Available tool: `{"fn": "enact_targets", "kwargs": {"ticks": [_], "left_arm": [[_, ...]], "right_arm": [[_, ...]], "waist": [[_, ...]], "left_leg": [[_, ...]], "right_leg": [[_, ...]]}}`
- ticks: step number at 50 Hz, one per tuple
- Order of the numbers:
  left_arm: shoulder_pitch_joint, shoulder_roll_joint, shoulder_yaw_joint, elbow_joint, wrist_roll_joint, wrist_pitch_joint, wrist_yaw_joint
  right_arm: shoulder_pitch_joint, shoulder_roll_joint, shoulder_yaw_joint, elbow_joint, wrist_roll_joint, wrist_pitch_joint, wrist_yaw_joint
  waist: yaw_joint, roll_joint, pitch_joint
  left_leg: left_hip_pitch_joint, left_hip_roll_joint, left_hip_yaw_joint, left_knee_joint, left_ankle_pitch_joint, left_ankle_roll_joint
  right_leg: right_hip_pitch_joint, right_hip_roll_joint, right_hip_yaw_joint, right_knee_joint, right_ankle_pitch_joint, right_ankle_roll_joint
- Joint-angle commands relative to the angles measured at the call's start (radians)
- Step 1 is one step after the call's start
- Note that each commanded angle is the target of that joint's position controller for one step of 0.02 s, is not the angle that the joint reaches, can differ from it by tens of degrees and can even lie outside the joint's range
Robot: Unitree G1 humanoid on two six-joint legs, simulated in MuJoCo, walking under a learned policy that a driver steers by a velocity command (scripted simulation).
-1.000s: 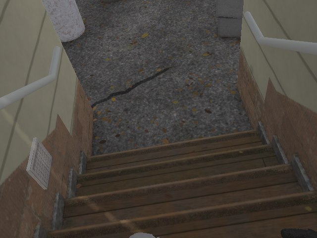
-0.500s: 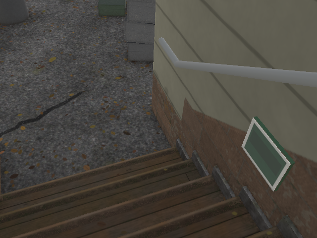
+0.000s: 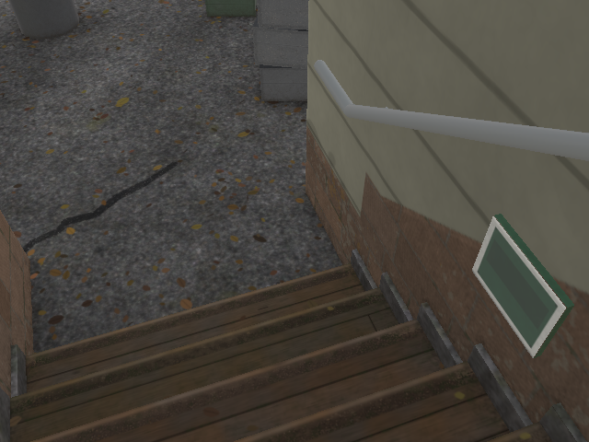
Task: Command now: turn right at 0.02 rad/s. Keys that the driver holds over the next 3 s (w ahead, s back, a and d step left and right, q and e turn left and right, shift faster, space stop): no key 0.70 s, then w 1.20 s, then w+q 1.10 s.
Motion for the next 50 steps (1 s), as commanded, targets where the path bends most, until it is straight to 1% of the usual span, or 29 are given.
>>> {"fn": "enact_targets", "kwargs": {"ticks": [1,4,6,10,11,19,20,21,23,24,25,26,27,28,30,32,35,36,37,39,40,42,44,45,46,47,48,49,50], "left_arm": [[0.038,0.091,0.019,-0.009,0.0,-0.01,0.003],[0.027,0.087,0.018,0.011,-0.004,-0.012,0.0],[0.024,0.086,0.017,0.021,-0.002,-0.013,-0.002],[0.033,0.08,0.016,0.048,-0.004,-0.01,-0.003],[0.031,0.072,0.013,0.051,0.001,-0.011,-0.007],[0.039,0.068,0.012,0.087,-0.001,-0.014,-0.01],[0.048,0.069,0.014,0.089,-0.002,-0.01,-0.009],[0.048,0.061,0.011,0.091,-0.004,-0.01,-0.011],[0.053,0.059,0.012,0.095,-0.003,-0.012,-0.013],[0.051,0.069,0.014,0.095,-0.002,-0.01,-0.01],[0.052,0.072,0.015,0.097,-0.002,-0.009,-0.007],[0.053,0.069,0.014,0.098,-0.002,-0.008,-0.006],[0.058,0.056,0.011,0.102,-0.004,-0.011,-0.009],[0.061,0.064,0.014,0.102,-0.003,-0.009,-0.006],[0.056,0.063,0.011,0.107,-0.005,-0.01,-0.005],[0.065,0.061,0.01,0.113,-0.006,-0.013,-0.006],[0.068,0.062,0.008,0.119,-0.007,-0.012,-0.006],[0.077,0.055,0.006,0.123,-0.006,-0.01,-0.004],[0.074,0.053,0.005,0.122,-0.005,-0.008,-0.002],[0.054,0.053,0.005,0.109,-0.002,-0.01,0.002],[0.045,0.052,0.006,0.102,-0.003,-0.017,0.004],[0.042,0.051,0.009,0.089,-0.014,-0.043,0.0],[0.02,0.046,0.01,0.076,-0.014,-0.075,-0.013],[0.018,0.032,0.007,0.069,-0.019,-0.093,-0.021],[0.03,0.04,0.011,0.075,-0.02,-0.108,-0.029],[0.075,0.031,0.013,0.09,-0.025,-0.122,-0.036],[0.141,0.042,0.019,0.111,-0.031,-0.131,-0.042],[0.217,0.069,0.031,0.135,-0.031,-0.137,-0.039],[0.313,0.13,0.054,0.163,-0.036,-0.14,-0.034]], "right_arm": [[0.085,-0.072,-0.018,0.002,0.001,-0.007,-0.012],[0.101,-0.063,-0.016,0.032,-0.002,-0.007,-0.018],[0.112,-0.067,-0.016,0.051,-0.001,-0.01,-0.021],[0.137,-0.059,-0.01,0.083,0.001,-0.013,-0.023],[0.135,-0.06,-0.009,0.088,-0.001,-0.016,-0.023],[0.184,-0.052,-0.002,0.138,0.0,-0.023,-0.026],[0.189,-0.053,-0.002,0.14,-0.006,-0.02,-0.026],[0.191,-0.039,0.002,0.146,-0.008,-0.019,-0.025],[0.196,-0.038,0.004,0.153,-0.007,-0.019,-0.026],[0.199,-0.049,0.001,0.154,-0.004,-0.019,-0.028],[0.2,-0.048,0.001,0.154,-0.003,-0.022,-0.029],[0.204,-0.047,0.001,0.157,-0.003,-0.023,-0.029],[0.21,-0.036,0.004,0.162,-0.005,-0.024,-0.028],[0.212,-0.044,0.002,0.164,-0.003,-0.025,-0.029],[0.216,-0.039,0.002,0.17,0.003,-0.029,-0.03],[0.226,-0.042,0.002,0.179,0.003,-0.031,-0.03],[0.23,-0.039,0.003,0.187,0.001,-0.031,-0.029],[0.234,-0.032,0.005,0.193,0.0,-0.03,-0.029],[0.229,-0.034,0.004,0.196,0.001,-0.03,-0.031],[0.219,-0.066,-0.008,0.194,0.007,-0.026,-0.039],[0.217,-0.085,-0.016,0.19,0.011,-0.027,-0.044],[0.229,-0.112,-0.033,0.185,0.02,-0.029,-0.05],[0.243,-0.125,-0.046,0.172,0.027,-0.038,-0.052],[0.249,-0.134,-0.054,0.167,0.029,-0.036,-0.054],[0.239,-0.137,-0.06,0.159,0.03,-0.039,-0.055],[0.219,-0.128,-0.06,0.149,0.036,-0.04,-0.055],[0.183,-0.115,-0.056,0.131,0.037,-0.042,-0.057],[0.137,-0.086,-0.048,0.105,0.036,-0.053,-0.06],[0.118,-0.035,-0.036,0.084,0.031,-0.069,-0.062]], "waist": [[-0.002,-0.012,0.001],[-0.006,-0.007,0.016],[-0.004,-0.001,0.023],[-0.004,0.001,0.034],[0.0,0.017,0.034],[-0.005,0.009,0.054],[-0.005,0.022,0.055],[-0.008,0.017,0.066],[-0.006,0.011,0.071],[-0.004,0.009,0.069],[-0.007,0.002,0.067],[-0.007,0.004,0.067],[-0.01,0.006,0.068],[-0.005,0.009,0.064],[-0.009,-0.004,0.06],[-0.01,0.009,0.05],[-0.01,0.019,0.053],[-0.008,0.022,0.041],[-0.007,0.027,0.056],[-0.008,0.057,0.112],[-0.009,0.076,0.133],[-0.021,0.11,0.157],[-0.041,0.145,0.174],[-0.043,0.138,0.179],[-0.035,0.138,0.172],[-0.012,0.131,0.163],[0.019,0.091,0.154],[0.043,0.013,0.147],[0.063,-0.175,0.109]], "left_leg": [[-0.037,0.087,-0.046,-0.039,0.321,0.019],[-0.045,0.087,-0.042,-0.045,0.255,0.012],[-0.057,0.086,-0.04,-0.048,0.237,0.011],[-0.074,0.091,-0.039,-0.051,0.204,0.008],[-0.075,0.088,-0.037,-0.05,0.19,0.006],[-0.08,0.09,-0.036,-0.053,0.186,0.0],[-0.085,0.08,-0.024,-0.059,0.159,0.003],[-0.09,0.081,-0.028,-0.066,0.151,0.007],[-0.086,0.081,-0.028,-0.068,0.153,0.008],[-0.085,0.079,-0.024,-0.065,0.157,0.005],[-0.086,0.081,-0.025,-0.066,0.158,0.003],[-0.087,0.081,-0.024,-0.066,0.164,0.003],[-0.084,0.083,-0.027,-0.069,0.174,0.007],[-0.081,0.08,-0.023,-0.065,0.181,0.003],[-0.075,0.092,-0.034,-0.06,0.217,0.0],[-0.064,0.093,-0.033,-0.056,0.239,-0.002],[-0.064,0.092,-0.033,-0.059,0.234,-0.002],[-0.062,0.088,-0.031,-0.074,0.158,-0.002],[-0.079,0.083,-0.035,-0.096,0.045,0.001],[-0.131,0.088,-0.068,-0.148,-0.207,0.021],[-0.149,0.099,-0.091,-0.168,-0.297,0.04],[-0.15,0.138,-0.155,-0.188,-0.411,0.097],[-0.102,0.205,-0.237,-0.184,-0.432,0.161],[-0.088,0.229,-0.267,-0.159,-0.368,0.183],[-0.091,0.232,-0.265,-0.114,-0.309,0.186],[-0.116,0.229,-0.259,-0.065,-0.263,0.188],[-0.162,0.192,-0.216,0.01,-0.215,0.172],[-0.268,0.112,-0.145,0.136,-0.181,0.127],[-0.422,-0.006,-0.002,0.378,-0.199,0.061]], "right_leg": [[0.06,-0.045,0.03,-0.044,0.278,-0.048],[0.055,-0.037,0.027,-0.053,0.252,-0.052],[0.06,-0.035,0.025,-0.06,0.249,-0.054],[0.07,-0.029,0.02,-0.069,0.226,-0.057],[0.07,-0.03,0.02,-0.074,0.219,-0.057],[0.063,-0.02,0.01,-0.082,0.219,-0.058],[0.065,-0.015,0.005,-0.084,0.185,-0.058],[0.062,-0.018,0.002,-0.082,0.177,-0.062],[0.053,-0.017,0.001,-0.084,0.177,-0.062],[0.051,-0.012,0.001,-0.086,0.178,-0.058],[0.054,-0.01,0.0,-0.086,0.18,-0.057],[0.056,-0.01,0.0,-0.086,0.185,-0.056],[0.059,-0.015,-0.002,-0.082,0.195,-0.06],[0.058,-0.01,0.0,-0.084,0.196,-0.057],[0.058,-0.015,0.002,-0.082,0.234,-0.057],[0.062,-0.016,0.003,-0.079,0.249,-0.057],[0.059,-0.016,0.001,-0.081,0.235,-0.056],[0.066,-0.009,-0.006,-0.089,0.169,-0.054],[0.057,0.003,-0.017,-0.092,0.085,-0.052],[0.008,0.034,-0.048,-0.06,-0.054,-0.049],[-0.019,0.048,-0.065,-0.029,-0.1,-0.051],[-0.086,0.072,-0.106,0.069,-0.197,-0.073],[-0.183,0.061,-0.128,0.161,-0.224,-0.091],[-0.198,0.045,-0.134,0.175,-0.214,-0.099],[-0.193,0.034,-0.133,0.181,-0.211,-0.108],[-0.155,0.034,-0.137,0.17,-0.221,-0.117],[-0.095,0.035,-0.118,0.141,-0.192,-0.129],[0.007,0.006,-0.033,0.094,-0.133,-0.15],[0.149,-0.095,0.147,0.025,-0.065,-0.213]]}}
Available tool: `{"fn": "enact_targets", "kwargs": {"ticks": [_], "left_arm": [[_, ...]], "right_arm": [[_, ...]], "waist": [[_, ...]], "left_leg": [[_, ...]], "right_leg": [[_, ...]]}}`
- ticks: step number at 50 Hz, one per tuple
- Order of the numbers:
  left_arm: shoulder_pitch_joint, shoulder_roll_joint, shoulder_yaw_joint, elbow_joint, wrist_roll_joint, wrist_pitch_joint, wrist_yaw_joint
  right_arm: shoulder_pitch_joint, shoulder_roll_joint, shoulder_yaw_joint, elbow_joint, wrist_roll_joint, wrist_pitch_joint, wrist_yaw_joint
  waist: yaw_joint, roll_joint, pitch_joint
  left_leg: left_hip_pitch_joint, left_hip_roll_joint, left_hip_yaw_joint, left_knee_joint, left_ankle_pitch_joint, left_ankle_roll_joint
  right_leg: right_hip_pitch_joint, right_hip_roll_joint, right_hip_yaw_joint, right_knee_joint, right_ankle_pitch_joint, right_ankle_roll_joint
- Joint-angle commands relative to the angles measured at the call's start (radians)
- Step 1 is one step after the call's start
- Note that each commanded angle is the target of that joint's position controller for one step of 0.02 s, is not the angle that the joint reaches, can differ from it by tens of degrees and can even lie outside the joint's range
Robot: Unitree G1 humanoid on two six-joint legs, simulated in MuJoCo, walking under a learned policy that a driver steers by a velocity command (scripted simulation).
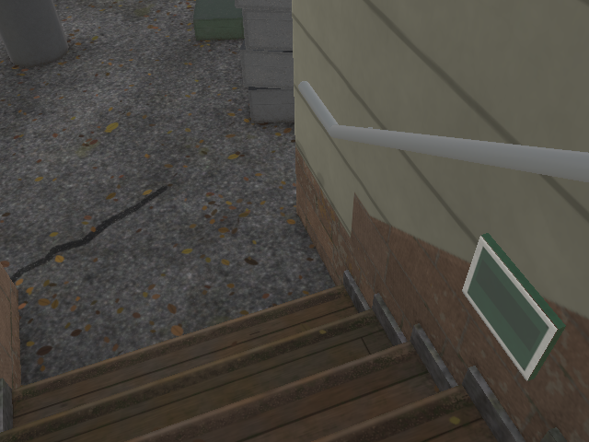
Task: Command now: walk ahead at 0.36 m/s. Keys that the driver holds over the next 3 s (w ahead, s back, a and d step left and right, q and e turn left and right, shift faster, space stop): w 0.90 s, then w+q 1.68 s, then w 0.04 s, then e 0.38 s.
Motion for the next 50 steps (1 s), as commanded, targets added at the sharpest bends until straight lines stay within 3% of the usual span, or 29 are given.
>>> {"fn": "enact_targets", "kwargs": {"ticks": [1,3,6,8,11,13,15,17,19,20,21,22,24,25,27,28,30,32,34,36,39,42,44,45,46,47,48,49,50], "left_arm": [[0.382,0.216,0.061,0.07,0.009,-0.03,-0.006],[0.332,0.174,0.048,0.056,0.035,-0.056,-0.007],[0.274,0.059,0.005,0.023,0.032,-0.024,0.005],[0.279,0.055,-0.012,0.021,0.05,-0.014,0.022],[0.221,0.068,-0.031,0.003,0.024,-0.033,0.081],[0.241,0.121,-0.021,0.024,0.025,-0.029,0.09],[0.167,0.135,-0.02,0.022,0.034,-0.035,0.085],[0.143,0.063,-0.037,0.016,0.016,-0.016,0.074],[0.03,0.1,-0.02,0.033,0.024,-0.01,0.055],[0.081,0.014,-0.028,0.043,0.023,-0.013,0.042],[0.214,-0.064,-0.042,0.003,0.016,-0.032,0.024],[0.325,-0.019,-0.037,-0.012,-0.014,-0.052,0.006],[0.224,0.041,-0.025,-0.054,0.014,-0.044,0.011],[0.169,0.026,-0.036,-0.114,0.003,-0.021,0.019],[-0.058,0.091,-0.018,-0.16,-0.022,-0.001,0.038],[-0.043,0.099,-0.011,-0.168,0.003,0.003,0.039],[-0.034,0.033,-0.021,-0.155,0.056,0.013,0.027],[0.014,0.053,-0.007,-0.141,0.027,0.023,0.002],[-0.314,0.101,-0.006,-0.257,0.027,0.003,-0.015],[-0.466,0.073,-0.022,-0.312,0.04,-0.039,-0.06],[-0.409,0.046,-0.011,-0.301,0.055,-0.033,-0.129],[-0.299,0.141,0.015,-0.294,0.018,0.023,-0.069],[0.065,0.216,0.055,-0.201,0.017,0.037,-0.03],[0.25,0.262,0.073,-0.156,0.038,0.028,-0.023],[0.401,0.249,0.046,-0.1,0.075,0.016,-0.037],[0.321,0.217,0.014,-0.134,0.118,0.009,-0.054],[0.292,0.248,0.028,-0.144,0.106,0.025,-0.058],[0.254,0.281,0.049,-0.112,0.07,0.027,-0.067],[0.16,0.228,0.04,-0.124,0.065,0.017,-0.076]], "right_arm": [[-0.082,-0.033,-0.003,-0.106,0.001,-0.051,-0.005],[-0.13,-0.064,-0.011,-0.127,0.001,-0.097,0.015],[-0.131,-0.069,-0.019,-0.116,-0.029,-0.083,0.049],[-0.139,-0.068,-0.03,-0.117,-0.041,-0.07,0.071],[-0.315,-0.086,-0.027,-0.2,-0.054,-0.085,0.099],[-0.348,-0.008,-0.006,-0.228,-0.058,-0.083,0.113],[-0.203,-0.047,-0.02,-0.179,-0.033,-0.05,0.097],[-0.12,-0.079,-0.026,-0.183,-0.034,-0.027,0.069],[0.286,-0.116,-0.057,-0.061,-0.032,-0.045,0.071],[0.338,-0.089,-0.042,-0.025,-0.023,-0.062,0.083],[0.255,-0.079,-0.001,-0.019,-0.068,-0.077,0.093],[0.249,-0.087,0.003,-0.023,-0.061,-0.081,0.095],[0.146,-0.109,-0.002,-0.022,-0.047,-0.086,0.12],[0.047,-0.226,-0.029,-0.016,-0.055,-0.092,0.117],[-0.078,-0.09,0.022,-0.039,-0.075,-0.127,0.093],[-0.14,-0.104,0.027,-0.064,-0.062,-0.132,0.069],[-0.093,-0.155,0.014,-0.021,-0.057,-0.111,0.038],[-0.045,-0.142,0.01,0.001,-0.037,-0.096,0.045],[0.185,-0.037,0.021,0.059,-0.003,-0.093,0.014],[0.232,-0.047,0.013,0.054,-0.026,-0.077,-0.023],[0.042,-0.122,0.0,-0.017,-0.042,-0.054,0.009],[-0.027,-0.117,-0.011,-0.028,-0.021,-0.062,0.03],[-0.071,-0.176,-0.03,-0.008,-0.035,-0.054,0.042],[-0.019,-0.159,-0.03,0.032,-0.015,-0.066,0.049],[0.075,-0.052,-0.015,0.066,-0.007,-0.071,0.039],[0.219,-0.035,-0.018,0.043,0.011,-0.085,0.041],[0.23,-0.051,-0.022,-0.007,0.032,-0.086,0.044],[0.146,-0.066,-0.022,-0.094,0.053,-0.068,0.035],[-0.017,-0.099,-0.031,-0.121,0.049,-0.043,0.004]], "waist": [[0.146,-0.327,0.109],[0.102,-0.121,0.162],[0.063,-0.023,0.085],[0.049,-0.09,0.078],[0.054,-0.091,0.16],[0.084,-0.109,0.097],[0.005,-0.154,0.065],[-0.041,-0.072,0.087],[-0.281,0.006,0.044],[-0.267,0.204,0.09],[-0.076,0.373,0.06],[0.005,0.43,-0.035],[0.047,0.019,-0.033],[0.104,0.069,0.009],[0.101,-0.095,0.207],[0.144,-0.124,0.25],[0.131,0.04,0.115],[0.131,0.059,0.102],[-0.051,0.01,0.217],[-0.101,0.025,0.221],[-0.086,0.029,0.163],[-0.046,0.085,0.199],[0.133,0.088,0.078],[0.219,-0.012,-0.014],[0.232,-0.225,-0.05],[0.119,-0.341,-0.092],[0.099,-0.355,-0.211],[0.048,-0.277,-0.197],[0.06,-0.093,-0.042]], "left_leg": [[-0.584,-0.085,0.048,0.473,-0.177,0.012],[-0.794,-0.003,-0.073,0.705,-0.108,0.036],[-0.719,0.097,-0.024,0.601,0.171,0.027],[-0.649,0.073,0.009,0.555,0.422,0.02],[-0.516,0.052,0.028,0.123,0.842,0.005],[-0.16,-0.051,0.119,0.048,1.022,-0.034],[0.012,-0.034,0.076,0.216,1.025,-0.07],[0.017,-0.049,0.139,0.114,0.771,-0.084],[0.237,0.025,0.165,-0.161,0.821,-0.013],[0.304,0.187,-0.019,-0.351,0.937,0.107],[0.444,0.263,-0.061,0.165,1.586,0.083],[0.474,0.339,-0.197,0.189,1.726,0.17],[0.232,0.362,-0.276,0.045,1.02,0.25],[0.055,0.478,-0.524,-0.072,0.633,0.351],[-0.216,0.404,-0.501,-0.107,0.485,0.265],[-0.39,0.295,-0.345,-0.152,0.538,0.224],[-0.459,0.206,-0.202,-0.132,0.672,0.19],[-0.386,0.194,-0.154,-0.078,0.659,0.201],[0.144,0.202,-0.232,0.066,0.35,0.164],[0.251,0.208,-0.24,0.114,0.274,0.145],[-0.361,0.13,-0.091,0.073,0.062,0.131],[-0.182,0.109,-0.093,0.244,0.156,0.09],[-0.113,0.092,-0.107,0.656,0.468,0.041],[-0.201,0.0,-0.039,0.976,0.461,-0.01],[-0.549,-0.148,-0.081,1.499,-0.454,-0.05],[-0.692,-0.115,-0.198,1.576,-0.501,-0.064],[-0.717,-0.108,-0.188,1.601,-0.45,-0.096],[-0.746,-0.081,-0.109,1.45,-0.256,-0.093],[-0.777,-0.014,-0.042,1.401,-0.092,-0.064]], "right_leg": [[0.304,-0.333,0.591,-0.284,0.153,-0.275],[0.299,-0.395,0.609,-0.248,0.253,-0.313],[0.19,-0.292,0.337,-0.18,0.378,-0.209],[0.085,-0.205,0.237,-0.129,0.349,-0.176],[-0.16,-0.113,0.12,-0.034,0.147,-0.119],[-0.399,-0.05,0.058,0.012,0.021,-0.108],[-0.506,-0.073,0.077,0.156,0.01,-0.116],[-0.42,-0.044,0.074,0.354,0.114,-0.098],[-0.342,0.001,0.061,0.991,0.406,-0.051],[-0.513,0.137,0.048,1.523,-0.261,-0.029],[-0.828,0.115,0.152,1.672,-0.506,-0.069],[-0.902,0.095,0.205,1.609,-0.393,-0.073],[-0.915,-0.017,0.116,1.425,-0.171,-0.073],[-0.891,-0.075,0.087,1.376,-0.179,-0.04],[-0.897,-0.143,0.183,1.055,0.055,-0.017],[-0.734,-0.151,0.142,0.738,0.201,0.021],[-0.392,-0.141,0.069,0.525,0.391,0.048],[-0.376,-0.109,0.001,0.623,0.428,0.024],[-0.95,-0.161,0.117,0.301,0.549,0.006],[-0.981,-0.188,0.139,0.053,0.725,0.015],[-0.204,-0.088,-0.007,-0.034,1.012,0.014],[-0.176,-0.117,0.023,-0.147,0.734,0.026],[0.111,-0.152,0.008,-0.242,0.699,0.013],[0.339,-0.118,-0.115,-0.223,0.781,0.021],[0.606,-0.235,0.02,-0.007,1.022,-0.047],[0.596,-0.362,0.139,0.194,1.419,-0.093],[0.563,-0.457,0.278,0.125,1.262,-0.184],[0.412,-0.531,0.492,-0.137,0.524,-0.261],[0.192,-0.505,0.504,-0.274,0.059,-0.256]]}}
Over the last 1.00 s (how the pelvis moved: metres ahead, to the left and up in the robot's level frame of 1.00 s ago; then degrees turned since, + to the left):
0.05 -0.03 -0.02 1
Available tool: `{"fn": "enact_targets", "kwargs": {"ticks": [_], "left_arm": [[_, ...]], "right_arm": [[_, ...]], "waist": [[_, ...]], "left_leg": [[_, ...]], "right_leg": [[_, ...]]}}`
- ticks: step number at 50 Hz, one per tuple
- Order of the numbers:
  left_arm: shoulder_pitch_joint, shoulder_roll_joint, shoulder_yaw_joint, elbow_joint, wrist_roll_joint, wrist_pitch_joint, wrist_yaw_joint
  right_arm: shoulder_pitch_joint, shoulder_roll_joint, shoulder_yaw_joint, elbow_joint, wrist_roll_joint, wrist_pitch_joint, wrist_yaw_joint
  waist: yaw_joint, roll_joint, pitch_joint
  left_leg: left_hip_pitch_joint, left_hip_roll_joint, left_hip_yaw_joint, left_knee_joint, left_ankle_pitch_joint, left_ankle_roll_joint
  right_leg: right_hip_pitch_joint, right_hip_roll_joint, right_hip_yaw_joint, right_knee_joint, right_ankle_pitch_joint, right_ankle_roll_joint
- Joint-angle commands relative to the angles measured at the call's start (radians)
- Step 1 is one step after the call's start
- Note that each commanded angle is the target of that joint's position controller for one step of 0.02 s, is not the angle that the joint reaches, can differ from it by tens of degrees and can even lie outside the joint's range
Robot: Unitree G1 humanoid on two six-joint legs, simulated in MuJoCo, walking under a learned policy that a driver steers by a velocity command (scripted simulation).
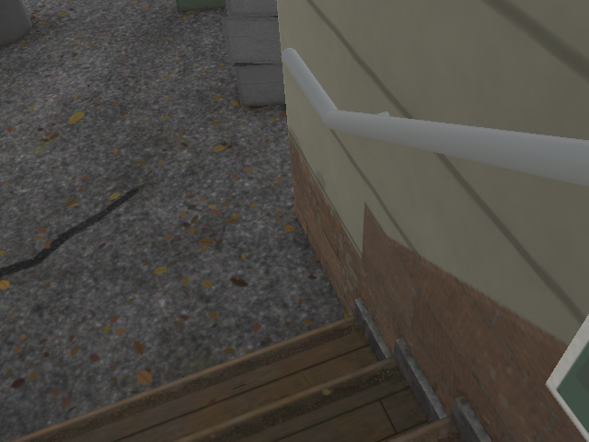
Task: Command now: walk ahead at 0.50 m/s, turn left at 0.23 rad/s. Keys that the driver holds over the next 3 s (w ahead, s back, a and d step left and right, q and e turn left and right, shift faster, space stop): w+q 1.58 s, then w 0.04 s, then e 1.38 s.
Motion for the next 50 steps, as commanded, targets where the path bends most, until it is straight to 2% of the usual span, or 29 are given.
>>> {"fn": "enact_targets", "kwargs": {"ticks": [1,2,3,6,7,9,11,14,17,18,21,24,25,26,27,28,29,30,32,33,34,36,37,38,40,41,45,48,50], "left_arm": [[0.156,0.126,0.021,0.022,-0.005,-0.018,-0.012],[0.108,0.117,0.016,0.039,-0.007,-0.043,0.001],[0.06,0.086,-0.001,0.025,-0.028,-0.059,0.02],[0.191,0.056,-0.02,0.118,0.02,-0.055,0.071],[0.215,0.159,0.017,0.126,0.017,-0.06,0.081],[0.3,0.188,0.041,0.123,-0.024,-0.072,0.068],[0.393,0.093,0.032,0.183,-0.063,-0.065,0.087],[0.395,0.04,0.021,0.178,-0.04,-0.072,0.13],[0.323,0.066,0.022,0.14,-0.034,-0.076,0.134],[0.317,0.089,0.03,0.126,-0.048,-0.078,0.136],[0.353,0.088,0.046,0.104,-0.053,-0.042,0.131],[0.306,0.178,0.088,0.108,-0.055,-0.008,0.127],[0.244,0.199,0.102,0.113,-0.044,-0.016,0.099],[0.191,0.173,0.088,0.091,-0.066,-0.03,0.097],[0.14,0.148,0.088,0.089,-0.041,-0.053,0.107],[0.309,0.037,0.062,0.07,-0.027,-0.079,0.094],[0.328,0.068,0.057,0.04,-0.05,-0.095,0.079],[0.277,0.117,0.068,0.014,-0.064,-0.095,0.091],[0.167,0.101,0.067,-0.048,-0.04,-0.048,0.136],[0.077,0.06,0.057,-0.081,-0.045,-0.012,0.138],[0.087,0.072,0.064,-0.074,-0.045,-0.005,0.138],[-0.031,0.051,0.055,-0.167,0.021,-0.032,0.128],[0.106,0.027,0.055,-0.107,0.022,-0.041,0.109],[0.191,0.044,0.056,-0.087,0.015,-0.039,0.1],[-0.013,0.123,0.072,-0.171,0.002,-0.04,0.083],[-0.074,0.111,0.063,-0.201,0.014,-0.043,0.076],[-0.122,0.006,0.046,-0.279,0.002,-0.034,0.039],[0.021,0.076,0.071,-0.253,-0.019,-0.013,0.046],[0.217,0.098,0.096,-0.167,-0.026,-0.015,0.047]], "right_arm": [[-0.006,-0.08,-0.026,-0.153,0.015,0.038,-0.038],[-0.018,-0.059,-0.025,-0.163,-0.01,0.053,-0.039],[0.006,-0.086,-0.033,-0.165,-0.027,0.062,-0.037],[-0.074,0.021,-0.021,-0.236,-0.06,0.058,-0.013],[-0.064,0.009,-0.017,-0.253,-0.066,0.049,0.005],[-0.136,-0.05,-0.033,-0.27,-0.046,0.051,0.019],[-0.239,-0.045,-0.035,-0.304,-0.053,0.043,0.038],[-0.353,-0.007,-0.026,-0.348,-0.077,0.052,0.055],[-0.358,0.015,-0.013,-0.362,-0.081,0.067,0.078],[-0.373,0.016,-0.007,-0.368,-0.095,0.07,0.083],[-0.473,0.034,0.015,-0.403,-0.069,0.079,0.087],[-0.374,0.025,0.004,-0.36,-0.055,0.071,0.082],[-0.209,-0.04,-0.034,-0.292,-0.061,0.065,0.07],[-0.027,-0.087,-0.059,-0.234,-0.06,0.049,0.065],[0.138,-0.18,-0.078,-0.168,-0.076,0.037,0.061],[0.105,-0.195,-0.052,-0.17,-0.102,0.018,0.062],[0.074,-0.178,-0.05,-0.207,-0.074,0.013,0.066],[0.079,-0.175,-0.056,-0.188,-0.034,0.03,0.07],[-0.115,-0.157,-0.054,-0.248,-0.023,0.028,0.07],[-0.155,-0.054,-0.023,-0.252,-0.037,0.028,0.059],[-0.207,-0.035,-0.02,-0.275,-0.035,0.01,0.049],[-0.212,-0.069,-0.027,-0.273,-0.034,-0.001,0.001],[-0.177,-0.072,-0.016,-0.26,-0.095,0.007,-0.01],[-0.162,-0.075,-0.015,-0.251,-0.081,0.011,-0.01],[-0.01,-0.037,-0.017,-0.212,-0.004,-0.019,-0.02],[-0.015,0.001,-0.005,-0.203,0.009,-0.018,-0.033],[-0.02,-0.037,-0.003,-0.205,-0.016,0.014,-0.033],[-0.03,-0.02,0.004,-0.259,-0.009,0.027,-0.026],[-0.02,-0.001,0.017,-0.241,-0.006,0.026,-0.009]], "waist": [[0.017,0.018,0.001],[-0.008,-0.019,0.036],[-0.052,-0.06,0.102],[-0.045,-0.154,-0.032],[-0.054,-0.154,-0.091],[0.011,-0.102,-0.082],[0.049,-0.13,-0.001],[0.068,-0.119,0.099],[0.049,-0.127,0.107],[0.056,-0.105,0.117],[0.128,-0.049,0.168],[0.112,-0.146,0.167],[0.011,-0.128,0.031],[-0.086,-0.099,-0.024],[-0.187,0.133,-0.01],[-0.028,0.308,-0.092],[-0.037,0.329,-0.252],[-0.056,0.145,-0.295],[0.065,-0.044,-0.131],[0.099,-0.139,-0.061],[0.136,-0.129,-0.021],[0.135,-0.052,0.026],[0.172,0.015,-0.07],[0.185,0.055,-0.108],[0.072,0.057,-0.073],[0.072,0.011,-0.005],[0.026,0.066,0.017],[0.044,0.139,0.047],[0.123,0.043,0.028]], "left_leg": [[-0.418,0.07,0.027,-0.089,0.414,0.045],[-0.402,0.097,-0.036,-0.183,0.535,0.07],[-0.299,0.107,-0.05,-0.402,0.628,0.053],[-0.245,0.102,-0.041,-0.67,0.713,0.008],[-0.271,0.087,0.016,-0.655,0.799,0.011],[-0.391,0.083,-0.008,-0.732,0.867,0.047],[-0.528,0.086,-0.092,-0.899,1.028,0.105],[-0.363,0.045,0.004,-1.19,1.342,0.064],[-0.195,0.047,0.074,-1.184,1.399,0.052],[-0.192,0.051,0.096,-1.2,1.367,0.047],[-0.274,0.071,0.154,-1.303,1.134,0.031],[-0.145,0.101,0.223,-1.372,0.833,0.076],[0.244,0.026,0.316,-1.257,0.978,0.112],[0.4,0.035,0.285,-1.527,1.075,0.175],[0.628,0.124,0.168,-1.54,1.478,0.256],[0.849,0.25,-0.077,-1.194,1.915,0.366],[0.905,0.332,-0.199,-1.19,1.809,0.449],[0.846,0.363,-0.278,-1.283,1.46,0.486],[0.414,0.344,-0.447,-1.42,0.671,0.442],[0.282,0.29,-0.398,-1.404,0.608,0.369],[0.151,0.242,-0.372,-1.386,0.77,0.332],[-0.122,0.09,-0.185,-1.413,0.963,0.299],[-0.144,0.096,-0.197,-1.339,1.136,0.316],[-0.048,0.101,-0.188,-1.295,1.203,0.323],[0.21,0.102,-0.27,-1.243,0.873,0.312],[0.089,0.041,-0.216,-1.196,0.691,0.285],[-0.148,0.007,-0.202,-1.13,0.477,0.256],[0.042,-0.004,-0.292,-0.947,0.573,0.256],[-0.001,-0.051,-0.23,-0.666,0.568,0.215]], "right_leg": [[0.176,-0.436,0.574,-0.398,-0.246,-0.212],[0.088,-0.423,0.561,-0.353,-0.138,-0.174],[-0.038,-0.308,0.326,-0.317,0.219,-0.114],[0.078,-0.28,0.184,-0.198,0.773,-0.129],[0.158,-0.286,0.162,-0.152,0.77,-0.129],[0.25,-0.292,0.185,-0.182,0.436,-0.104],[0.359,-0.283,0.185,-0.131,0.282,-0.025],[0.169,-0.194,0.014,-0.05,0.134,-0.01],[0.017,-0.21,-0.022,0.019,0.053,-0.028],[0.029,-0.211,-0.018,0.05,0.022,-0.022],[0.148,-0.267,0.02,0.185,0.082,-0.047],[0.146,-0.341,-0.001,0.372,0.227,-0.061],[0.0,-0.307,-0.058,0.581,0.458,-0.071],[-0.001,-0.234,-0.091,0.831,0.561,-0.03],[-0.238,-0.078,-0.129,1.369,-0.14,0.02],[-0.604,-0.016,0.016,1.583,-0.706,0.05],[-0.661,-0.055,0.124,1.522,-0.672,0.068],[-0.705,-0.055,0.129,1.513,-0.611,0.09],[-0.689,-0.102,0.164,1.278,-0.32,0.08],[-0.729,-0.129,0.182,1.08,-0.081,0.078],[-0.654,-0.135,0.191,0.989,0.012,0.066],[-0.325,-0.093,0.123,0.45,0.228,0.089],[-0.177,-0.056,0.102,0.606,0.403,0.096],[-0.222,-0.054,0.11,0.637,0.366,0.093],[-0.476,-0.06,0.229,0.316,0.495,0.057],[-0.356,-0.049,0.229,0.053,0.69,0.062],[0.077,0.008,0.167,-0.114,0.791,0.035],[0.082,-0.07,0.24,-0.291,0.585,0.009],[0.308,-0.096,0.166,-0.412,0.616,0.006]]}}
Over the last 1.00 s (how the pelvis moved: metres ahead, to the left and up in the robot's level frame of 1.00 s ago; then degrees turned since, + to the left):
0.50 -0.07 -0.36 0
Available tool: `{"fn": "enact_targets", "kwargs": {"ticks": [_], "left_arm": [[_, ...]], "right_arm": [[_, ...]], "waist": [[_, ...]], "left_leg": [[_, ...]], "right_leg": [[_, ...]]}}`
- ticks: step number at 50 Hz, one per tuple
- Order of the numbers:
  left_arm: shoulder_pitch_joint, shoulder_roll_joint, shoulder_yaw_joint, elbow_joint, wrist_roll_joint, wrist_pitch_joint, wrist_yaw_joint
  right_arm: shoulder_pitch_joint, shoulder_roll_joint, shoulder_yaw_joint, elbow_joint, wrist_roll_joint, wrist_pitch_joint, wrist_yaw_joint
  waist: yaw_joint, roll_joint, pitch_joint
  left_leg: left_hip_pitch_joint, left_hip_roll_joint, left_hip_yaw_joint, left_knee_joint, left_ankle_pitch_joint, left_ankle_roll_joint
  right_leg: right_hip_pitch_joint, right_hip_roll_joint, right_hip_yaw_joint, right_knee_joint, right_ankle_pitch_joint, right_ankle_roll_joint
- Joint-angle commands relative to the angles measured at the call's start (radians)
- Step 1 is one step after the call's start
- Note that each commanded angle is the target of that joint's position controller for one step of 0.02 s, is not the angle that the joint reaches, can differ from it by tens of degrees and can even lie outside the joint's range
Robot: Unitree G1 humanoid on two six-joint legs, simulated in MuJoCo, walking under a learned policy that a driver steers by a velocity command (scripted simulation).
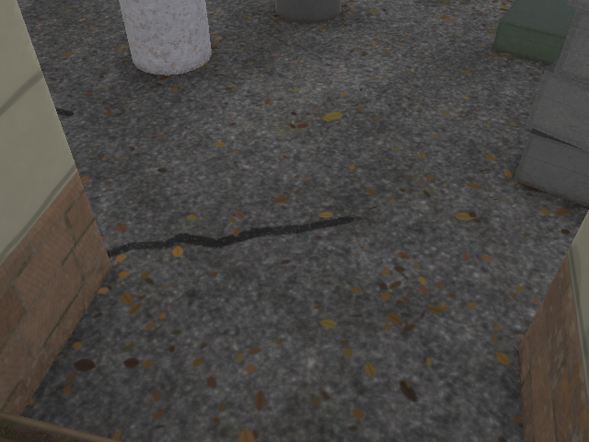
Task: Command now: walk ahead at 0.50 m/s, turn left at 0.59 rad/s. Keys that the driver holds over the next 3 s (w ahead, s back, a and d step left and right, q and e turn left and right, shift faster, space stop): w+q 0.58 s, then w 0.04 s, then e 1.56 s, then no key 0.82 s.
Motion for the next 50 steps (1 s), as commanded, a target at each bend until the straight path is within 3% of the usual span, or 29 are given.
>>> {"fn": "enact_targets", "kwargs": {"ticks": [1,2,3,4,5,6,8,9,10,13,15,16,17,21,22,24,25,28,30,32,34,35,36,37,39,41,44,46,50], "left_arm": [[0.401,0.106,0.055,0.105,-0.012,0.016,0.007],[0.589,0.093,0.039,0.159,0.014,0.019,-0.009],[0.63,0.121,0.032,0.194,-0.009,0.014,-0.026],[0.588,0.109,0.022,0.183,-0.038,0.038,-0.037],[0.543,0.216,0.048,0.207,-0.046,0.04,-0.039],[0.384,0.09,0.012,0.197,-0.01,0.043,-0.035],[0.168,0.049,-0.033,0.186,-0.015,0.011,-0.004],[0.154,-0.004,-0.046,0.205,-0.018,0.004,0.01],[0.185,0.032,-0.03,0.232,-0.012,-0.006,0.025],[0.288,0.051,-0.033,0.267,0.012,-0.012,0.071],[0.321,0.132,-0.006,0.271,0.015,-0.001,0.076],[0.296,0.132,-0.007,0.251,0.011,0.001,0.064],[0.315,0.127,-0.003,0.258,-0.008,-0.002,0.057],[0.507,-0.002,-0.023,0.323,-0.007,0.006,0.058],[0.513,0.018,-0.018,0.324,-0.005,0.005,0.061],[0.549,0.015,-0.018,0.283,-0.009,-0.001,0.068],[0.566,-0.008,-0.029,0.285,0.009,-0.008,0.059],[0.415,-0.006,-0.04,0.216,0.012,-0.004,0.074],[0.366,0.067,-0.022,0.233,-0.009,0.013,0.059],[0.351,0.102,0.002,0.255,-0.03,0.025,0.044],[0.367,0.062,-0.01,0.286,-0.046,0.013,0.022],[0.353,0.035,-0.007,0.281,-0.027,0.001,0.023],[0.56,-0.023,-0.038,0.287,-0.072,-0.017,0.002],[0.499,0.053,-0.033,0.249,-0.082,-0.028,-0.01],[0.413,0.03,-0.03,0.211,-0.068,0.004,0.018],[0.328,-0.018,-0.03,0.204,-0.031,0.067,0.059],[0.299,0.017,-0.012,0.151,-0.019,0.084,0.075],[0.25,0.069,0.007,0.107,-0.023,0.078,0.065],[0.077,0.112,0.026,0.02,-0.013,0.125,0.064]], "right_arm": [[0.024,-0.02,0.005,-0.013,0.007,-0.009,0.032],[0.081,0.077,0.023,0.014,0.008,-0.031,0.074],[0.165,0.044,0.017,-0.011,0.047,-0.037,0.081],[0.158,-0.048,-0.008,-0.011,0.034,-0.027,0.075],[0.063,-0.075,-0.016,-0.095,0.063,-0.014,0.048],[-0.127,-0.109,-0.025,-0.12,0.05,0.024,0.008],[-0.168,-0.072,-0.013,-0.162,0.028,0.056,-0.019],[-0.124,-0.075,-0.021,-0.167,0.001,0.048,-0.009],[-0.076,-0.042,-0.02,-0.146,-0.005,0.042,0.007],[-0.164,-0.022,-0.017,-0.201,-0.009,0.038,0.029],[-0.163,0.008,-0.01,-0.214,0.003,0.05,0.04],[-0.15,-0.039,-0.028,-0.202,0.001,0.051,0.047],[-0.166,-0.049,-0.031,-0.196,-0.006,0.053,0.056],[-0.308,-0.033,-0.027,-0.237,-0.004,0.054,0.092],[-0.331,-0.042,-0.028,-0.259,-0.005,0.044,0.094],[-0.448,-0.04,-0.02,-0.305,-0.023,0.022,0.121],[-0.512,-0.021,-0.017,-0.31,-0.004,0.02,0.136],[-0.574,-0.013,-0.002,-0.316,-0.028,-0.001,0.181],[-0.556,-0.004,-0.002,-0.293,0.001,0.005,0.172],[-0.402,-0.081,-0.03,-0.203,0.017,0.0,0.144],[-0.08,-0.123,-0.061,-0.054,-0.067,-0.032,0.134],[0.089,-0.205,-0.072,0.022,-0.099,-0.025,0.118],[0.114,-0.214,-0.042,0.009,-0.12,-0.033,0.114],[0.089,-0.178,-0.042,0.018,-0.094,-0.027,0.118],[-0.107,-0.153,-0.033,0.008,-0.046,-0.031,0.117],[-0.309,-0.111,-0.013,-0.014,-0.073,-0.048,0.087],[-0.326,-0.134,-0.001,0.005,-0.13,-0.06,0.053],[-0.263,-0.206,-0.021,-0.007,-0.101,-0.055,0.031],[-0.195,-0.162,-0.023,-0.002,-0.039,-0.038,-0.014]], "waist": [[0.16,0.038,0.071],[0.2,-0.171,-0.05],[0.155,-0.339,-0.079],[0.121,-0.325,-0.033],[0.084,-0.317,-0.007],[0.065,0.041,0.127],[-0.013,0.022,0.28],[-0.05,-0.002,0.273],[-0.049,-0.02,0.234],[0.003,-0.004,0.199],[-0.005,-0.003,0.141],[-0.017,0.035,0.133],[-0.002,0.046,0.133],[0.11,0.021,0.192],[0.115,-0.018,0.211],[0.172,0.073,0.233],[0.198,0.066,0.232],[0.182,0.108,0.24],[0.179,0.008,0.244],[0.103,-0.01,0.214],[-0.082,0.125,0.06],[-0.143,0.324,-0.007],[-0.084,0.35,-0.286],[-0.108,0.248,-0.433],[0.024,0.014,-0.352],[0.11,-0.053,-0.087],[0.143,0.09,-0.105],[0.103,0.171,-0.11],[0.035,0.234,-0.024]], "left_leg": [[-0.353,0.109,-0.179,0.279,0.48,0.071],[-0.679,0.013,-0.085,0.723,-0.032,0.03],[-0.885,0.038,-0.082,1.004,-0.067,-0.008],[-0.954,0.096,-0.042,1.115,0.035,-0.022],[-1.006,0.155,0.061,1.166,0.168,-0.05],[-1.0,0.27,0.048,0.977,0.389,-0.002],[-0.817,0.336,0.01,0.811,0.509,-0.01],[-0.806,0.335,-0.057,0.626,0.712,-0.007],[-0.752,0.331,-0.02,0.558,0.806,-0.01],[-0.704,0.318,-0.001,0.118,1.028,-0.073],[-0.725,0.33,-0.022,0.159,1.021,-0.076],[-0.714,0.325,-0.017,0.114,1.055,-0.062],[-0.712,0.318,0.013,0.083,1.064,-0.051],[-0.998,0.341,-0.072,-0.027,1.034,-0.018],[-1.035,0.333,-0.071,-0.033,1.0,-0.018],[-1.089,0.329,-0.007,-0.135,1.12,-0.031],[-1.037,0.323,0.029,-0.182,1.173,-0.016],[-0.495,0.304,0.195,-0.539,1.541,-0.006],[-0.28,0.292,0.22,-0.561,1.396,-0.012],[-0.208,0.337,0.168,-0.736,1.285,0.012],[0.314,0.28,0.28,-0.929,1.567,0.01],[0.67,0.438,0.166,-0.758,2.008,0.099],[0.967,0.69,-0.057,-0.356,2.32,0.277],[0.9,0.712,-0.129,-0.439,1.974,0.333],[0.494,0.751,-0.199,-0.63,1.242,0.307],[-0.04,0.716,-0.148,-0.773,1.133,0.271],[-0.174,0.616,0.071,-0.727,1.321,0.23],[-0.084,0.635,0.086,-0.724,1.32,0.241],[0.027,0.661,0.084,-0.742,1.001,0.17]], "right_leg": [[0.485,-0.103,-0.007,-0.012,0.007,-0.017],[0.814,-0.187,0.005,0.341,0.224,-0.087],[0.868,-0.28,0.177,0.384,0.199,-0.137],[0.741,-0.28,0.223,0.314,0.018,-0.148],[0.604,-0.404,0.478,0.078,-0.517,-0.272],[0.327,-0.346,0.454,-0.093,-1.073,-0.23],[-0.075,-0.306,0.391,-0.127,-0.987,-0.173],[-0.078,-0.189,0.23,-0.03,-0.879,-0.096],[-0.1,-0.135,0.128,-0.011,-0.718,-0.039],[-0.037,-0.145,0.005,0.062,-0.184,-0.057],[0.07,-0.213,0.053,0.087,-0.187,-0.073],[0.096,-0.189,0.007,0.105,-0.226,-0.066],[0.121,-0.191,-0.006,0.124,-0.253,-0.058],[0.43,-0.22,0.004,0.232,-0.326,-0.052],[0.47,-0.237,0.02,0.243,-0.228,-0.045],[0.516,-0.218,-0.05,0.317,-0.374,-0.048],[0.479,-0.216,-0.06,0.323,-0.415,-0.049],[0.12,-0.144,-0.278,0.294,-0.657,-0.013],[0.057,-0.157,-0.258,0.332,-0.588,-0.042],[0.224,-0.171,-0.19,0.57,-0.355,-0.071],[0.072,-0.046,-0.228,1.095,-0.389,-0.019],[-0.27,0.098,-0.249,1.531,-1.268,0.052],[-0.465,0.116,0.11,1.704,-1.416,0.071],[-0.44,0.062,0.195,1.513,-1.287,0.075],[-0.389,-0.042,0.109,1.296,-1.051,0.082],[-0.241,-0.069,0.067,1.032,-0.741,0.107],[-0.078,-0.054,0.017,0.856,-0.626,0.142],[-0.233,-0.002,0.006,0.964,-0.497,0.139],[-0.457,0.012,0.125,0.994,-0.52,0.101]]}}
Over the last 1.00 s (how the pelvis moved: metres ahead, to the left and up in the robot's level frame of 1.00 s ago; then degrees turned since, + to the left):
0.49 0.09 -0.27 33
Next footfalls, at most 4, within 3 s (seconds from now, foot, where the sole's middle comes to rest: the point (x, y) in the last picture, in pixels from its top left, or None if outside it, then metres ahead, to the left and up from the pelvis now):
0.02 right None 0.11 -0.12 -0.84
0.70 left None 0.50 0.25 -1.02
1.34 right None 0.67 -0.09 -1.19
1.90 left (252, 429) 0.81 0.15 -1.19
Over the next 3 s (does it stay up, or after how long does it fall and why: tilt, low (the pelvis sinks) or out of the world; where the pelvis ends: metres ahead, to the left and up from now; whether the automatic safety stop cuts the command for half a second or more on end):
stays up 0.79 0.02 -0.43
